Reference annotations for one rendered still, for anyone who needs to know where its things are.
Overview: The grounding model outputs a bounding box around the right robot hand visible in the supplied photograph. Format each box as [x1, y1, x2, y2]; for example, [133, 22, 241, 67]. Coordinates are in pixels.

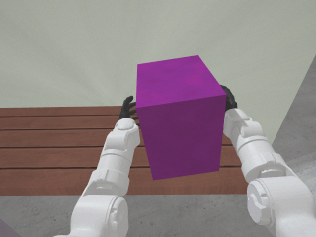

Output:
[220, 85, 237, 112]

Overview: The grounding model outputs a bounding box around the carton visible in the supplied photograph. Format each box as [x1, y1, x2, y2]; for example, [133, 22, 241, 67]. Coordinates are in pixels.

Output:
[135, 55, 227, 181]

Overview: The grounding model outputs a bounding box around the table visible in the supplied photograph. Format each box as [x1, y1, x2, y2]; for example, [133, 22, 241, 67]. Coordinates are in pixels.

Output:
[0, 106, 249, 237]

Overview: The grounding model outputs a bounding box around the left robot hand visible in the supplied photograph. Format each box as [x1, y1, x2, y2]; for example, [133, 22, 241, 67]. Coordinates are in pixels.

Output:
[118, 95, 140, 127]

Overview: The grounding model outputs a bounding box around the robot left upper arm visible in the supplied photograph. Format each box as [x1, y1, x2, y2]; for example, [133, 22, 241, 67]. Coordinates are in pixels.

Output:
[53, 194, 129, 237]

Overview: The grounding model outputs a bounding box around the robot right upper arm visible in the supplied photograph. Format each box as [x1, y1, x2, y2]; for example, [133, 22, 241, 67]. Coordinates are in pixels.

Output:
[247, 176, 316, 237]

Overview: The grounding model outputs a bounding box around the robot right forearm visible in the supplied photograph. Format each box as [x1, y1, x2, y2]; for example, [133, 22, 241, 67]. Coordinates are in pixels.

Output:
[223, 108, 316, 215]

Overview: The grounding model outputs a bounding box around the robot left forearm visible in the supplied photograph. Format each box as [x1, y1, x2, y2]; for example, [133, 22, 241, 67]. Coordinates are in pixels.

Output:
[70, 118, 140, 230]

